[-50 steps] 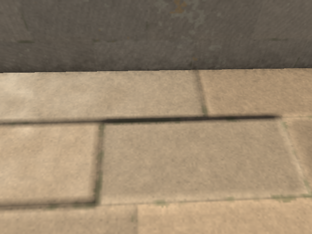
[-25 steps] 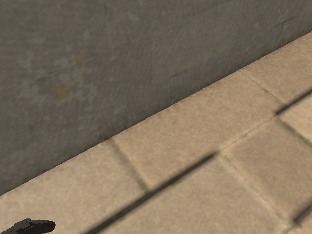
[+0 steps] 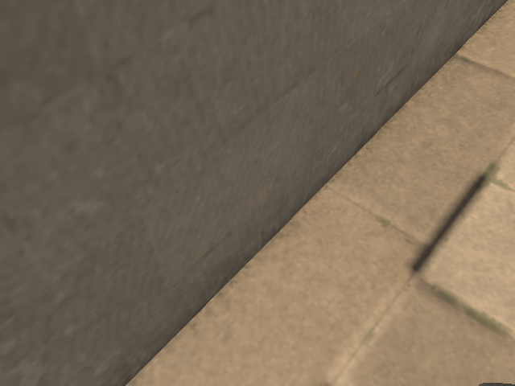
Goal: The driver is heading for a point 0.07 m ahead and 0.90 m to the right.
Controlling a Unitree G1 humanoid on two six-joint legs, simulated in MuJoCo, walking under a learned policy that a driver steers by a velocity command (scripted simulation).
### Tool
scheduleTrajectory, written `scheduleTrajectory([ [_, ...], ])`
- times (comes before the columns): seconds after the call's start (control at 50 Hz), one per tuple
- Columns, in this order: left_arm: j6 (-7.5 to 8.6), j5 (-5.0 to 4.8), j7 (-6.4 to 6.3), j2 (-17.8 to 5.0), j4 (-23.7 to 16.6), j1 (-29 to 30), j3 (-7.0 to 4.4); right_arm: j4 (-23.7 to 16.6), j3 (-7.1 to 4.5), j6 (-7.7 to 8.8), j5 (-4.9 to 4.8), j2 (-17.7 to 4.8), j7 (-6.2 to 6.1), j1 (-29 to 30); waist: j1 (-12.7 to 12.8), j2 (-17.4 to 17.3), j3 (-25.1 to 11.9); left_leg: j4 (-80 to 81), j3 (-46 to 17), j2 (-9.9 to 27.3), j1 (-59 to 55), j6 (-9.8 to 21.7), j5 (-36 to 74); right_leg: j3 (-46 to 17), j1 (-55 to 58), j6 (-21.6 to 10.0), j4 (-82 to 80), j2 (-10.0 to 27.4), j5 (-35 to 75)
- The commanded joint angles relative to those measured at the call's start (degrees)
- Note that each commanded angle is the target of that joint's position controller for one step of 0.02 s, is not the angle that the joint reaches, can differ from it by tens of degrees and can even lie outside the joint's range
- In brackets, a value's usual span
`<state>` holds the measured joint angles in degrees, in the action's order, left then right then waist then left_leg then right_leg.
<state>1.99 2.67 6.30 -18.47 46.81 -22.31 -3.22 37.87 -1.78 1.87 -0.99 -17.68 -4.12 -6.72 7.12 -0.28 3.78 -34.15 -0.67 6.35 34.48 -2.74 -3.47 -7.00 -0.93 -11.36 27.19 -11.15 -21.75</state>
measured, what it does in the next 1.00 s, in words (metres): walks ahead: left foot, then right foot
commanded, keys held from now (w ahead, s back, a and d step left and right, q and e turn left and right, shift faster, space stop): shift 1.00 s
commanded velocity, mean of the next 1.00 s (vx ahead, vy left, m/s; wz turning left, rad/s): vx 0.18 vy -0.09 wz -0.10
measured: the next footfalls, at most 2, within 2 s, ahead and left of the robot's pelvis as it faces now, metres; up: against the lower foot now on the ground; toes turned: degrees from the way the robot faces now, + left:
left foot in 0.04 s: +0.25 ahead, +0.18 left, +0.00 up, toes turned +1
right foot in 0.32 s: +0.32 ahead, -0.18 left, +0.00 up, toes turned +2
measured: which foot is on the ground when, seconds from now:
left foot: up 0.00-0.02, down 0.04-0.32, up 0.34-0.62, down 0.64-1.00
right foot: down 0.00-0.02, up 0.04-0.30, down 0.32-1.00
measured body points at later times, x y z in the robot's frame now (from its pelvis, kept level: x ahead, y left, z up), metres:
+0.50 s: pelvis +0.26 -0.09 +0.01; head +0.27 -0.11 +0.46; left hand +0.41 +0.14 -0.10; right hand +0.35 -0.37 -0.12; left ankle +0.23 +0.06 -0.66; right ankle +0.28 -0.18 -0.73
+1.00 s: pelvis +0.33 -0.12 +0.01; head +0.36 -0.12 +0.46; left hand +0.50 +0.13 -0.10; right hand +0.44 -0.39 -0.12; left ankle +0.31 +0.03 -0.73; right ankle +0.28 -0.19 -0.73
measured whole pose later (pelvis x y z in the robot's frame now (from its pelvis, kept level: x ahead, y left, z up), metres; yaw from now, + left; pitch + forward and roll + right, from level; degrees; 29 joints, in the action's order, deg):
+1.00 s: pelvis +0.33 -0.12 +0.01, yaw -5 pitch +1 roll -1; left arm -5.1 1.1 -1.6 -14.2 47.8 -4.6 -2.1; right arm 58.0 0.9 3.3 1.2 -15.6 -0.5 -4.5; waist 0.3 -1.3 1.1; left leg -25.9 0.1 4.0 10.5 -2.8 -16.4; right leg -4.7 -6.3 -5.3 20.9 -7.8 -15.0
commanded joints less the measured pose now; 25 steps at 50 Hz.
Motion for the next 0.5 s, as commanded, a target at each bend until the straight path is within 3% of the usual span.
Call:
scheduleTrajectory([
  [0.02,1.96,-0.21,1.74,-3.73,-4.69,10.94,0.10,12.82,-6.46,-1.75,1.38,-10.30,-2.83,-37.07,-19.61,-1.18,-14.30,1.41,4.31,-2.80,-56.39,1.10,12.74,-0.85,-34.26,2.30,23.66,-0.07,24.23],
  [0.04,2.11,0.13,0.76,0.46,-5.72,13.74,1.03,15.68,-6.54,-0.64,3.59,-10.95,-3.74,-43.01,-21.86,-6.39,-12.77,6.36,-8.22,9.77,-55.73,4.52,12.99,0.41,-39.13,5.08,43.01,-1.93,-5.81],
  [0.06,-0.12,-0.46,0.11,5.06,-10.37,14.38,3.32,13.01,-1.38,2.62,5.60,-4.10,-2.26,-42.40,-18.08,-4.20,-10.42,2.72,-21.30,16.29,-50.43,8.06,36.48,-6.58,-40.29,8.55,61.71,-2.32,-19.18],
  [0.08,-1.00,-6.25,-0.71,3.69,-6.77,-1.75,1.87,12.90,-2.52,4.63,4.95,-10.95,-1.77,-34.96,-8.80,-16.43,-14.65,8.55,-44.31,27.84,-51.95,22.58,31.64,-11.05,-47.32,13.46,79.05,-3.12,-17.39],
  [0.1,-2.55,-8.20,-1.95,-3.21,-7.45,-5.57,1.19,8.09,-3.92,4.89,1.32,-15.84,-2.86,-20.90,-4.55,-17.68,-15.52,14.26,-51.75,31.19,-45.49,23.41,-6.07,-11.49,-49.52,13.79,79.78,5.66,-10.40],
  [0.12,-3.72,-6.49,-3.05,-7.31,-11.17,7.58,1.26,6.55,-2.41,4.83,0.68,-10.51,-3.40,-16.17,-7.97,-10.91,-10.78,18.69,-45.54,25.56,-33.76,17.63,-30.76,-11.93,-48.59,13.52,75.37,9.97,-8.03],
  [0.14,-4.87,-4.31,-3.84,-6.45,-13.61,12.57,1.83,6.57,-1.05,4.28,1.70,-9.15,-3.62,-12.69,-6.05,-5.78,-6.01,19.83,-37.17,21.41,-23.58,12.60,-30.96,-8.67,-45.46,12.26,69.93,11.32,-5.76],
  [0.16,-5.46,-3.23,-3.87,-4.63,-14.05,12.65,2.38,6.10,-0.76,3.68,2.36,-9.68,-3.34,-8.73,-3.86,-5.08,0.13,20.50,-29.40,18.98,-13.22,10.36,-25.71,-8.37,-41.52,11.27,59.17,12.45,-5.88],
  [0.18,-5.51,-3.54,-3.40,-2.06,-14.04,11.86,3.08,5.23,-1.31,3.75,2.79,-11.37,-2.94,-4.93,-1.84,-6.84,3.15,22.26,-18.52,14.92,-4.64,7.16,-19.88,-5.79,-33.85,10.23,45.06,13.42,-4.80],
  [0.2,-5.21,-3.61,-3.21,-0.07,-12.63,8.59,3.67,4.25,-2.22,3.87,2.97,-13.76,-2.23,-2.20,-0.80,-9.17,2.15,23.17,-4.80,7.85,4.04,4.81,-8.93,-0.14,-18.52,10.20,29.48,12.00,-0.64],
  [0.22,-4.54,-3.05,-3.19,1.21,-11.00,8.56,3.55,5.06,-3.31,4.11,2.33,-15.56,-1.37,-5.45,-2.72,-9.77,-0.65,22.78,0.22,4.99,3.09,5.18,-1.98,4.70,-9.75,11.71,21.77,9.27,8.41],
  [0.24,-4.28,-2.71,-3.22,1.85,-9.02,6.39,3.21,5.34,-3.79,4.38,1.51,-16.25,-0.65,-6.65,-2.39,-9.83,-3.42,22.64,1.33,6.16,-0.52,5.15,0.41,6.31,-4.09,12.48,17.81,7.96,15.74],
  [0.26,-4.36,-2.60,-3.41,1.19,-7.43,4.67,2.68,5.11,-3.81,4.62,0.93,-15.72,-0.06,-6.46,-1.84,-9.96,-4.62,21.58,1.74,6.93,-3.77,4.77,1.76,6.55,-1.35,12.39,14.12,7.62,19.31],
  [0.3,-4.55,-1.72,-4.27,-2.24,-5.15,0.94,1.02,4.65,-2.73,4.99,0.47,-11.43,0.98,-6.08,-0.22,-6.36,-5.98,10.42,5.35,3.85,-8.93,2.94,7.23,6.37,2.21,9.80,4.62,6.72,22.08],
  [0.32,-4.68,-0.96,-4.92,-3.97,-4.24,-0.23,0.51,4.34,-1.66,4.57,1.41,-7.89,1.23,-7.07,-0.31,1.56,-5.11,-2.07,6.72,0.26,-8.71,1.07,-2.31,3.48,1.87,7.82,-1.80,7.63,27.53],
  [0.34,-4.94,0.58,-6.13,-9.42,-4.14,-1.18,0.04,2.43,0.22,3.26,4.15,-3.32,1.56,-9.56,-3.68,20.10,-6.87,-21.55,6.65,-3.92,0.86,-3.06,-30.07,-12.40,3.84,0.57,-2.88,20.38,54.20],
  [0.36,-5.05,0.08,-6.15,-8.46,-5.65,3.06,0.61,4.21,0.88,2.34,2.88,-1.44,1.92,-18.15,-8.14,21.41,-14.29,-32.01,1.13,-1.88,0.20,-3.02,-32.80,-20.58,0.60,-6.75,-6.34,25.76,49.25],
  [0.38,-4.57,-1.20,-6.05,-7.09,-6.88,7.11,0.56,5.55,0.19,1.36,1.74,-4.23,2.10,-17.51,-8.60,14.91,-12.21,-37.44,0.94,-0.89,2.16,-2.48,-32.53,-22.87,-2.86,-7.01,-8.22,25.02,34.20],
  [0.4,-4.05,-2.22,-6.27,-5.69,-7.11,9.86,0.66,6.11,-0.46,0.64,1.82,-5.60,1.69,-14.33,-8.63,8.78,-9.70,-38.16,0.68,0.01,4.74,-2.03,-28.78,-20.25,-3.93,-4.48,-7.76,23.29,27.53],
  [0.42,-3.48,-2.06,-6.46,-2.91,-7.63,12.87,1.58,6.77,-0.33,0.00,2.59,-5.09,0.90,-11.86,-8.96,4.95,-9.43,-35.92,-1.08,1.50,2.59,-2.40,-24.67,-16.73,-6.24,-2.42,-6.46,22.05,30.44],
  [0.44,-3.10,-1.59,-6.73,-1.82,-7.89,15.35,1.91,6.43,-0.16,-0.22,3.09,-4.66,0.47,-10.40,-10.05,5.32,-9.31,-32.56,-2.32,2.18,-0.90,-2.74,-22.31,-14.76,-9.15,-1.92,-5.93,21.56,35.53],
  [0.5,-2.73,-0.61,-7.95,-0.23,-7.93,17.02,2.01,6.98,0.94,0.45,2.62,-2.51,1.02,-7.58,-9.78,4.47,-10.81,-18.63,-1.70,1.28,-7.18,-2.28,-21.22,-10.51,-8.31,-2.36,-4.81,19.73,45.84],
])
